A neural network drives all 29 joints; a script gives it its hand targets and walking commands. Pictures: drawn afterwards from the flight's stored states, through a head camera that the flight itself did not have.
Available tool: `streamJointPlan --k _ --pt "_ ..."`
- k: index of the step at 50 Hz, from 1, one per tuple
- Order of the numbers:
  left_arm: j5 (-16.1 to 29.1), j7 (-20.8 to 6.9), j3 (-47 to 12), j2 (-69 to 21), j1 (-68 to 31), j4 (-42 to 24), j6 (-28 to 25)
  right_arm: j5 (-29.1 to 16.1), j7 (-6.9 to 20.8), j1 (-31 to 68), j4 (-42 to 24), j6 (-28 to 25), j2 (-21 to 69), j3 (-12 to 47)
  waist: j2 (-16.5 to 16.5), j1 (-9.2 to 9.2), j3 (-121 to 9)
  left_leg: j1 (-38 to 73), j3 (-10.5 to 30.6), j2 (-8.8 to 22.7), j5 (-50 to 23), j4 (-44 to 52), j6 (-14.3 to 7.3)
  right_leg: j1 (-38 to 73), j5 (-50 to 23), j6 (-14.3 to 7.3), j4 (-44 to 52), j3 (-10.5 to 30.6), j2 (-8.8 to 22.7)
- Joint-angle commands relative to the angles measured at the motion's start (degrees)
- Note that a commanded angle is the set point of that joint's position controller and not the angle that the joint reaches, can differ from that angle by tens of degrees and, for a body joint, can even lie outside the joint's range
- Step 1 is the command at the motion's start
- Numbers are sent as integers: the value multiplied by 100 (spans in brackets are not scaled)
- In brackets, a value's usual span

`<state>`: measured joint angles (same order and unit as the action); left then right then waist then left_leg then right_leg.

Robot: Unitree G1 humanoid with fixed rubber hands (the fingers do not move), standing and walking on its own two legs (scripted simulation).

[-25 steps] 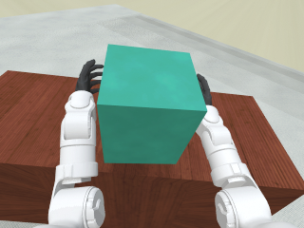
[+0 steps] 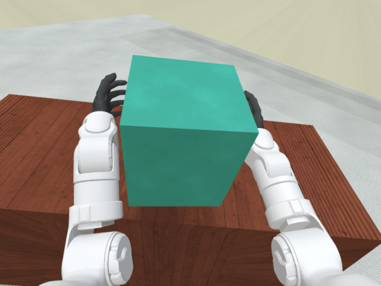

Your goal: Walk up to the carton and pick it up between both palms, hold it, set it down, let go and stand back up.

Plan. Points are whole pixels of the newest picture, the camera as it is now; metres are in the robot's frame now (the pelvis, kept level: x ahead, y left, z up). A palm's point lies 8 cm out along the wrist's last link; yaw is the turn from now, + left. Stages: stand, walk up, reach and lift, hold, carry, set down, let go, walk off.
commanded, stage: hold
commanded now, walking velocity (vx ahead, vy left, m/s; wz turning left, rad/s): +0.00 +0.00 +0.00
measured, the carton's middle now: (180, 137) +0.37 +0.00 +0.16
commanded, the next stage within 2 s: none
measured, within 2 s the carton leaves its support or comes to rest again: neither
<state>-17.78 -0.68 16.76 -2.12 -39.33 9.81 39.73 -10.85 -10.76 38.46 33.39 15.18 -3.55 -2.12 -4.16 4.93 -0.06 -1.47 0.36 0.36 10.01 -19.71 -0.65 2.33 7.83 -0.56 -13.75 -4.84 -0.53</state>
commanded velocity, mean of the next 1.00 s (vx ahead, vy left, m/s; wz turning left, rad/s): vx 0.00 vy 0.00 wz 0.00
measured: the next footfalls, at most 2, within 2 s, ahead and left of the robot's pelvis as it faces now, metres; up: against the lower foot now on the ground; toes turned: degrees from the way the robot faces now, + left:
none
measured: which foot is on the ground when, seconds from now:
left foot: down 0.00-1.00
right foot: down 0.00-1.00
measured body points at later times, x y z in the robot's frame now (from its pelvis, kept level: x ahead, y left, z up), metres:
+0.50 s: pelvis -0.01 -0.01 +0.00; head -0.08 +0.03 +0.44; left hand +0.37 +0.16 +0.23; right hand +0.37 -0.15 +0.21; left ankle +0.02 +0.11 -0.75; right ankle +0.01 -0.11 -0.75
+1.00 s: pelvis +0.00 +0.00 +0.00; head -0.07 +0.04 +0.44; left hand +0.37 +0.16 +0.23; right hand +0.37 -0.15 +0.21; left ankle +0.02 +0.11 -0.75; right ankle +0.01 -0.11 -0.75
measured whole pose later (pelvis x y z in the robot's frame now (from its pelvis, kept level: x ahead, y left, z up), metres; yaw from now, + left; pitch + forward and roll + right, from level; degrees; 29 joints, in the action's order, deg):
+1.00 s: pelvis +0.00 +0.00 +0.00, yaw +0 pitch -10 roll -1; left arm -19.4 -2.9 19.5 -2.7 -39.3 6.6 45.6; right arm -14.5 -12.8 39.3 30.7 22.6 -4.1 0.2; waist -4.0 4.8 -0.4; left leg 0.7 0.2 0.4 10.4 -19.5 -0.5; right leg 4.2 8.3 -0.7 -13.9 -3.7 -0.9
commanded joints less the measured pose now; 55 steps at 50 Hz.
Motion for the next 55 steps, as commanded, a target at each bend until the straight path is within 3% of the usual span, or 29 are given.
streamJointPlan --k 1,6,10,13,21,25,30,36,46,55 --pt "410 -971 -2079 -2827 -3040 223 -6 -227 467 4763 -1612 -185 3160 1655 333 -33 -1268 168 -154 -186 -512 479 -21 488 -378 248 109 53 -153" --pt "733 -873 -2508 -3171 -3452 -272 -97 -584 458 5369 -2339 -309 3402 2014 603 -45 -2248 691 -94 -211 -1610 114 111 540 -1098 208 -43 18 -253" --pt "905 -757 -2830 -3290 -3465 -464 -150 -740 377 5475 -2738 -288 3483 2287 587 -14 -2705 937 -23 -235 -2012 -98 154 440 -1467 213 -97 42 -292" --pt "906 -746 -2850 -3212 -3379 -436 -112 -682 329 5315 -2680 -168 3472 2268 511 24 -2518 775 -25 -244 -1684 -22 123 381 -1245 225 -36 86 -266" --pt "579 -965 -2211 -2948 -3450 148 146 -403 388 5140 -1806 176 3392 1745 381 -30 -1474 109 -158 -208 -303 478 -50 293 -52 260 150 114 -164" --pt "602 -1004 -2169 -2978 -3609 194 153 -435 403 5366 -1840 167 3395 1647 519 1 -1627 148 -152 -217 -418 442 -15 385 -140 258 106 97 -179" --pt "816 -938 -2525 -3173 -3637 -201 94 -667 350 5476 -2287 91 3425 1884 705 108 -2371 572 -72 -236 -1409 101 152 498 -917 223 -41 68 -254" --pt "847 -888 -2779 -3168 -3310 -684 118 -912 239 5156 -2697 167 3353 2269 679 159 -2557 915 15 -233 -2194 -106 285 582 -1530 240 -77 65 -320" --pt "636 -989 -2535 -3070 -3230 -572 308 -856 309 4998 -2455 352 3281 2152 579 -31 -1595 510 -93 -183 -1423 221 204 407 -707 196 71 65 -296" --pt "835 -919 -2676 -3213 -3635 -427 168 -744 366 5407 -2517 259 3455 2041 588 24 -2185 486 -103 -205 -1171 215 128 365 -647 206 32 103 -263"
